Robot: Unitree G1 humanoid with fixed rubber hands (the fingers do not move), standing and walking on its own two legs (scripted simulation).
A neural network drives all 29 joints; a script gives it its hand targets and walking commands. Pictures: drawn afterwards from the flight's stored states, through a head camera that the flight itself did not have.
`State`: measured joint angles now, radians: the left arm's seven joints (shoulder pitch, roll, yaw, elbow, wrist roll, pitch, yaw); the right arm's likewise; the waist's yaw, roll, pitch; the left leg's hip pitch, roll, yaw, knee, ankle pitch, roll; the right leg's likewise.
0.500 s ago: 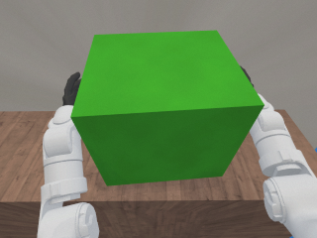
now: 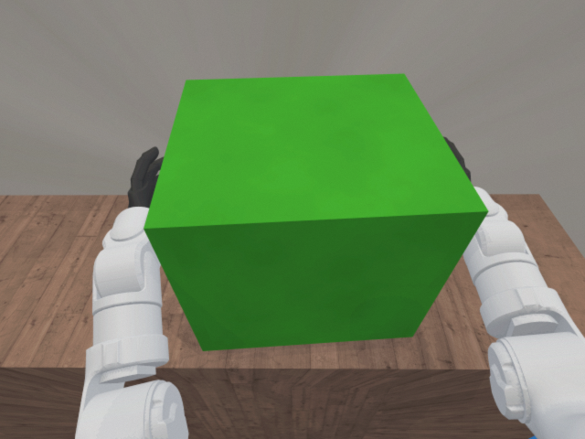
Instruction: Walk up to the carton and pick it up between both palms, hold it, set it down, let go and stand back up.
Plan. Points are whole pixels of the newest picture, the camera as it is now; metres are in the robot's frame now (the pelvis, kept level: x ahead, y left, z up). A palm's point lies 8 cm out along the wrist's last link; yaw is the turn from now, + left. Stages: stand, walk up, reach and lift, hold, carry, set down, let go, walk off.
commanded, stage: set down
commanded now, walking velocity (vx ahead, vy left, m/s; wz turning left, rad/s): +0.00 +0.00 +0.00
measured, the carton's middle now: (303, 212) +0.41 -0.01 +0.11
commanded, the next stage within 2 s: none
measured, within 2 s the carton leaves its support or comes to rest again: rests again in 1.68 s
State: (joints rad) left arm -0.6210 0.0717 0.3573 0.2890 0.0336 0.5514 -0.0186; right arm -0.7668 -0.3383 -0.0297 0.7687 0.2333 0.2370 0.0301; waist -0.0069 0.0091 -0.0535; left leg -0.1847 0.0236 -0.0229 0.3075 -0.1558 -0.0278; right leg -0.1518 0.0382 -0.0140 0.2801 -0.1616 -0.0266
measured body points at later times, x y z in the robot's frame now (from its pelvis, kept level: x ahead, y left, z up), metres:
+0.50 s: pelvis +0.00 +0.00 +0.00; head +0.01 +0.00 +0.45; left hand +0.40 +0.20 +0.13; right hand +0.42 -0.22 +0.14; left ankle +0.00 +0.13 -0.75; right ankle -0.01 -0.10 -0.75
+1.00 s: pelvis +0.01 +0.00 +0.00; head +0.02 -0.01 +0.45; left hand +0.39 +0.20 +0.11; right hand +0.42 -0.22 +0.11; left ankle +0.00 +0.13 -0.75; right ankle -0.01 -0.10 -0.75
